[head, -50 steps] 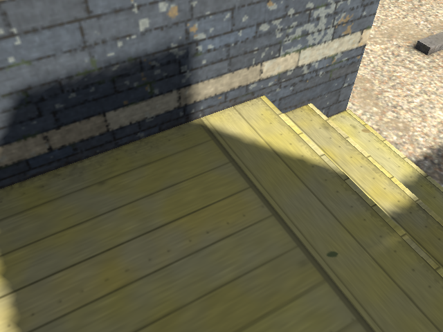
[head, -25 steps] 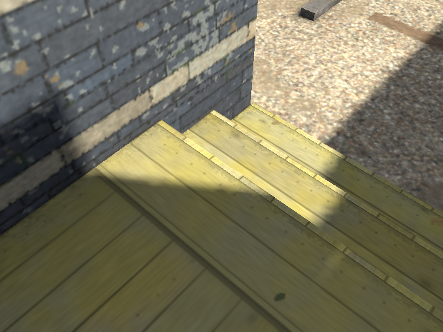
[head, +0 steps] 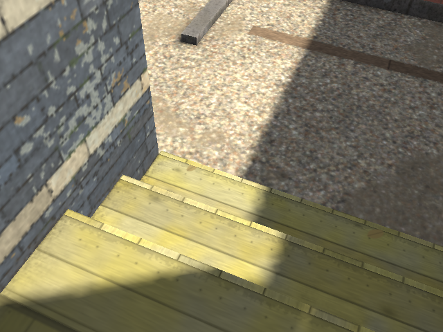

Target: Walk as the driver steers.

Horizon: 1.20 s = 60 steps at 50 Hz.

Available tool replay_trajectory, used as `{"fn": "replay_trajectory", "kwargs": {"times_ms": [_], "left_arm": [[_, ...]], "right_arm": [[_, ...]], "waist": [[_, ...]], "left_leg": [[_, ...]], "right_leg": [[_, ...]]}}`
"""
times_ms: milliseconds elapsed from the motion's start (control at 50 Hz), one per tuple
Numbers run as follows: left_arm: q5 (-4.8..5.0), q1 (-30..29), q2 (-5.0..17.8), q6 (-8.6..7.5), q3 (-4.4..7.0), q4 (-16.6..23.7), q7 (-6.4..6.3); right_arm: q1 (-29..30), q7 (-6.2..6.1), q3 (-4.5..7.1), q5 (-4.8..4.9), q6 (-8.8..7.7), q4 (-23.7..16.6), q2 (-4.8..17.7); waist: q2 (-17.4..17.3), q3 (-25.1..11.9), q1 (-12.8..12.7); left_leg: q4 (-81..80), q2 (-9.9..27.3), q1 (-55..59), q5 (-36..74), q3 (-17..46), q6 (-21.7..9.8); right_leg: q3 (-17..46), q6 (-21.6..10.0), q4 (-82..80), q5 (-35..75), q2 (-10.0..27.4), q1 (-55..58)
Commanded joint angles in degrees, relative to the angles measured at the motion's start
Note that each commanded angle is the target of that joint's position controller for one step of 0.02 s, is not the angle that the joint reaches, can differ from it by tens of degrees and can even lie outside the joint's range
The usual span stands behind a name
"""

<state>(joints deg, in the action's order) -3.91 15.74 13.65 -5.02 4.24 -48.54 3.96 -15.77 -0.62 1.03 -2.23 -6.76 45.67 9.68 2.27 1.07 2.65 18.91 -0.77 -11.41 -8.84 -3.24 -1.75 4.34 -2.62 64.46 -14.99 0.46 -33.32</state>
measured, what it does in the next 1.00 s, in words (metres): walks ahead, turning right: right foot, then left foot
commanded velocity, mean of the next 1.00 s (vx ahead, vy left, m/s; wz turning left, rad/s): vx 0.50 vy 0.00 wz -0.44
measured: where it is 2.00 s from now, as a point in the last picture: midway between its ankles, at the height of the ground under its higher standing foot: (280, 239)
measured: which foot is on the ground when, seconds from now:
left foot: down 0.00-0.38, up 0.40-0.74, down 0.76-1.00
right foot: up 0.00-0.32, down 0.34-0.76, up 0.78-1.00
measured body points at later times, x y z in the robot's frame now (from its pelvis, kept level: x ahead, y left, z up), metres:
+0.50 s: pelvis +0.29 -0.09 -0.01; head +0.30 -0.10 +0.44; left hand +0.43 +0.14 -0.14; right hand +0.28 -0.35 -0.15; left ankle +0.23 +0.09 -0.65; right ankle +0.32 -0.18 -0.75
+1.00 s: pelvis +0.54 -0.17 -0.04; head +0.53 -0.17 +0.41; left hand +0.78 -0.04 -0.15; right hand +0.37 -0.34 -0.19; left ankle +0.52 -0.04 -0.75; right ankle +0.53 -0.32 -0.69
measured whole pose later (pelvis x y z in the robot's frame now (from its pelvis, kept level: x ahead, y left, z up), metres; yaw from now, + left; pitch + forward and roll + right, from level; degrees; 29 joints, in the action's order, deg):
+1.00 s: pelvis +0.54 -0.17 -0.04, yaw -25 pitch +5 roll +3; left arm -6.4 10.0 13.8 -5.2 -0.4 -46.4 3.7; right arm -30.0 0.7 -0.4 -4.6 -5.3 55.8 10.8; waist 1.9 -6.1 6.6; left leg 43.2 -3.1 -19.2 -28.7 -2.9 -4.0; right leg 4.0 2.6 67.4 -9.5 4.2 -44.4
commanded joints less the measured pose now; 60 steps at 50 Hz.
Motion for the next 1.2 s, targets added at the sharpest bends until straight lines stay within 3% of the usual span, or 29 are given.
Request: {"fn": "replay_trajectory", "kwargs": {"times_ms": [20,180,280,340,360,380,400,420,440,460,500,580,640,680,740,760,780,800,820,840,880,940,980,1020,1060,1100,1120,1180,1200], "left_arm": [[-0.02,-4.3,1.0,-0.94,-0.52,2.9,1.05],[0.64,-12.3,0.9,0.87,-2.44,5.3,1.69],[0.4,-18.5,2.9,1.41,-1.76,7.4,1.04],[2.2,-11.9,7.3,-0.27,0.34,6.6,-0.34],[2.28,-1.3,10.3,-1.22,1.65,3.6,-1.58],[2.24,14.2,12.1,-0.94,1.97,0.6,-2.79],[1.12,22.8,11.7,-0.46,1.45,-4.1,-2.7],[0.11,21.4,12.8,-1.67,2.73,-5.5,-2.92],[1.16,14.0,10.6,-2.33,2.26,-4.6,-2.87],[1.78,9.8,5.9,-2.57,0.36,-4.3,-2.66],[1.8,2.7,1.2,-2.62,-1.79,-2.4,-1.9],[0.45,0.5,5.4,-3.72,-1.31,-0.9,-0.99],[-1.3,5.0,7.8,-2.54,-0.54,-1.5,0.66],[-2.76,3.3,7.1,-2.52,-0.9,0.0,1.09],[-1.14,-4.0,8.1,-2.85,-0.81,3.5,0.56],[0.76,-5.6,9.1,-3.75,0.19,3.8,0.88],[-0.45,8.8,0.1,-4.42,-1.95,0.8,1.56],[0.1,15.1,-2.5,-4.57,-2.45,-1.1,1.01],[0.79,13.0,2.1,-3.14,-1.2,1.8,-0.37],[-0.23,6.5,6.1,-1.62,-0.85,2.9,-1.84],[-1.86,2.4,2.5,0.46,-2.99,3.0,-3.53],[-2.26,0.7,-1.1,0.37,-5.11,3.3,-0.74],[-2.51,4.3,-0.3,-0.48,-5.57,0.9,1.07],[-4.19,-9.8,2.6,-0.44,-5.23,4.1,0.04],[-1.96,-15.2,1.1,0.09,-6.57,5.2,-0.86],[0.57,-14.2,0.5,1.36,-6.74,6.6,-0.26],[-0.34,-10.6,1.1,1.89,-6.3,6.9,-0.34],[0.23,7.3,8.9,1.34,-2.62,1.2,-1.82],[-0.42,17.9,13.0,1.19,-0.13,-0.9,-2.15]], "right_arm": [[-1.2,0.45,1.64,-1.25,-1.14,-2.6,6.4],[-7.3,1.88,1.03,-3.07,-2.11,3.5,6.6],[-13.0,1.34,1.9,-2.2,-0.98,8.0,10.7],[-11.6,0.95,3.01,-2.8,-0.07,8.5,14.4],[-13.0,1.14,2.05,-4.27,-0.37,7.9,12.1],[-16.0,2.41,-0.77,-5.72,-1.1,4.8,5.6],[-8.3,4.87,-0.18,-3.23,-0.79,5.1,8.3],[1.7,4.93,-0.05,-1.51,-0.58,2.3,7.3],[5.2,3.53,0.46,-1.82,-0.89,2.1,9.5],[3.2,2.09,0.48,-3.15,-0.83,1.7,9.4],[2.7,0.87,-1.13,-3.54,0.21,1.2,3.7],[6.8,-0.19,-1.36,-1.97,1.13,-1.5,5.4],[11.0,1.62,-3.0,-2.04,1.57,-3.6,2.3],[0.4,2.72,-1.84,-4.09,1.35,-0.9,5.8],[-16.3,1.96,1.26,-3.53,-0.02,3.5,12.1],[-26.9,0.81,2.54,-2.48,-0.24,6.3,14.0],[-21.4,0.98,1.86,-1.34,-0.35,4.4,15.7],[-16.8,2.81,0.44,-2.28,-1.03,2.4,13.4],[-10.3,4.07,1.64,-2.34,-1.32,1.5,13.8],[-5.2,4.0,0.12,-0.67,-0.96,1.3,7.4],[1.3,2.6,-2.21,-1.51,0.04,0.5,1.2],[-7.5,1.42,-0.39,-1.72,0.65,5.5,7.3],[-9.2,1.29,-0.57,-3.11,0.38,5.9,6.6],[-21.0,-0.91,-2.0,-0.96,-1.24,8.6,2.0],[-22.7,-1.59,-1.84,0.09,-1.14,8.2,2.5],[-17.6,1.79,-0.94,-2.75,0.24,6.7,9.7],[-14.6,2.85,-1.16,-3.39,0.22,4.8,9.6],[-11.4,3.8,-0.74,-1.46,1.15,4.1,12.3],[-13.4,5.84,-0.99,-2.3,1.5,6.5,11.8]], "waist": [[-6.8,-1.2,0.7],[-6.9,3.1,-0.1],[-6.6,4.6,0.6],[-7.4,-0.9,-4.7],[-4.4,-10.6,-6.5],[6.1,-26.0,-10.0],[2.6,-23.8,-14.1],[0.1,-9.1,-15.3],[0.4,-1.8,-12.6],[1.9,-3.5,-8.3],[1.3,-1.3,-2.3],[-0.6,-0.1,-2.0],[2.6,-0.6,-4.0],[0.1,-1.9,0.6],[-3.5,-2.1,8.7],[-6.6,-3.6,13.2],[-14.4,-11.7,3.8],[-9.3,-10.3,-1.4],[-10.6,-4.2,-2.2],[-4.1,-1.6,-1.6],[-0.8,-4.4,-3.5],[-3.4,-3.1,-2.1],[-3.9,-3.4,-1.8],[-5.4,-2.7,6.6],[-2.4,-2.5,8.5],[-7.0,0.4,4.2],[-7.2,1.7,1.3],[-1.1,2.8,-7.8],[2.9,-1.6,-13.0]], "left_leg": [[-13.0,16.1,10.9,6.1,10.8,-12.5],[-13.0,16.0,9.0,21.9,-4.8,-10.1],[-9.3,18.3,21.8,31.6,-7.6,-8.5],[5.4,16.8,19.2,54.2,-12.0,-5.6],[19.5,14.1,7.2,47.7,-12.8,-2.2],[38.0,6.5,-17.1,16.8,-9.0,3.2],[50.5,-1.3,-28.4,-20.6,-0.6,2.7],[54.7,1.3,-38.4,-19.4,7.1,-0.2],[54.6,4.6,-37.7,-15.2,8.5,-0.8],[52.2,5.7,-31.2,-13.0,9.2,-1.6],[48.3,7.6,-21.6,-10.3,8.9,-1.5],[32.7,6.1,-18.1,-2.0,4.8,2.3],[25.4,1.9,-3.9,11.9,-0.7,2.3],[37.7,2.1,2.6,15.7,-1.3,2.9],[34.8,-0.3,16.3,0.2,-2.8,2.3],[19.9,0.7,18.0,-3.3,0.2,-0.7],[15.8,15.1,26.5,16.1,21.9,-17.2],[11.9,23.4,22.5,41.4,36.9,-27.8],[6.2,28.2,15.3,21.0,46.6,-29.6],[6.5,27.1,7.6,7.9,45.5,-26.4],[6.7,19.7,-2.8,16.4,32.0,-21.2],[7.9,8.3,-17.6,12.0,14.3,-15.8],[13.6,4.5,-22.6,4.2,10.7,-13.3],[23.5,7.5,3.6,-6.9,19.6,-13.8],[29.9,3.9,-5.2,-13.7,15.9,-10.6],[24.2,3.7,-32.3,-24.1,15.8,-11.0],[25.2,3.9,-38.2,-27.3,17.1,-10.8],[46.0,1.8,-30.0,-29.1,18.8,-6.6],[63.7,0.2,-29.3,-19.5,18.4,-2.2]], "right_leg": [[1.3,1.2,-6.9,5.8,4.2,-11.1],[-3.7,-0.9,-22.5,24.1,4.1,-5.6],[-6.7,-3.3,-31.5,12.5,1.1,-4.8],[-10.2,-7.1,-34.2,13.1,-5.3,13.0],[-6.6,-11.7,-26.7,21.1,-4.2,34.4],[19.0,-23.8,-33.0,13.3,8.8,65.0],[35.4,-23.2,-45.1,8.7,15.0,68.3],[29.9,-16.4,-48.2,0.4,13.4,59.4],[24.8,-14.2,-48.5,-0.7,11.3,45.7],[21.7,-14.4,-48.8,1.3,9.7,36.8],[18.0,-14.0,-52.0,3.8,8.6,19.5],[13.8,-13.6,-54.3,7.8,5.7,8.5],[8.0,-12.0,-51.1,11.3,0.8,-2.9],[9.1,-11.3,-42.2,16.9,1.7,-6.8],[11.3,-8.8,-24.1,33.9,1.7,-8.3],[11.1,-9.1,-6.6,28.6,-1.7,-3.0],[6.8,-5.0,14.4,-6.5,-9.3,-8.7],[8.4,-2.9,26.2,-20.6,-9.6,-17.4],[9.9,-0.7,30.9,-18.6,-6.8,-26.5],[10.0,1.5,29.8,-12.7,-2.0,-30.6],[8.8,5.7,17.8,-6.0,2.3,-21.9],[-4.6,7.4,7.5,-6.3,2.4,-5.9],[-5.6,5.0,2.7,9.2,2.8,0.4],[1.3,4.6,-15.9,28.2,7.0,-24.5],[-1.8,4.6,-38.0,38.6,6.3,-12.7],[-7.4,5.0,-30.1,39.4,2.4,15.6],[-7.9,4.8,-26.0,34.2,2.3,23.1],[-7.6,2.7,-45.6,33.7,3.6,38.5],[-5.3,-2.8,-45.9,34.4,8.6,47.7]]}}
